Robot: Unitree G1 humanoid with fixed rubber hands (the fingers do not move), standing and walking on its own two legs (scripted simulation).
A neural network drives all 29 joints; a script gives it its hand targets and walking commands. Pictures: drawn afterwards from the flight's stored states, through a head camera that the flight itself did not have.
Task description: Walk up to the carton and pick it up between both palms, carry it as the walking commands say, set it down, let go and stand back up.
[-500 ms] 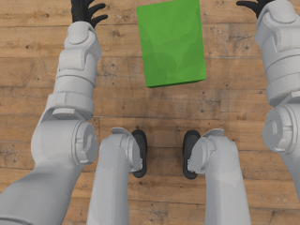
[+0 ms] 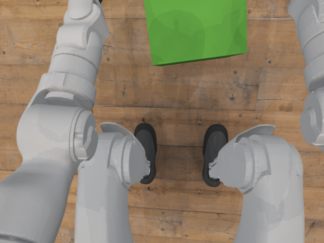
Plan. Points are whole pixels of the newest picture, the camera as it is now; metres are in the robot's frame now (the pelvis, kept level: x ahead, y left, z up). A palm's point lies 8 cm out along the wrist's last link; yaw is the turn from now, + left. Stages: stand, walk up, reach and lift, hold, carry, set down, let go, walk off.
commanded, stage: reach and lift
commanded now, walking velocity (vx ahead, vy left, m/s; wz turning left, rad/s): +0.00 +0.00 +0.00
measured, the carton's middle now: (190, 6) +0.55 -0.03 -0.29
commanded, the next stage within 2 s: none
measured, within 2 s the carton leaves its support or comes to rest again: leaves its support in 1.86 s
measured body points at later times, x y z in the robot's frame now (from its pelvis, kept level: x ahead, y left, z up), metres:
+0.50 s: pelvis -0.01 +0.00 -0.04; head +0.38 -0.02 +0.17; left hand +0.57 +0.15 -0.23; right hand +0.57 -0.20 -0.24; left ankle +0.11 +0.12 -0.35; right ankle +0.11 -0.11 -0.35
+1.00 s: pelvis -0.01 +0.01 -0.03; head +0.38 -0.03 +0.18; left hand +0.56 +0.12 -0.23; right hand +0.57 -0.17 -0.23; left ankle +0.11 +0.12 -0.35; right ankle +0.11 -0.11 -0.35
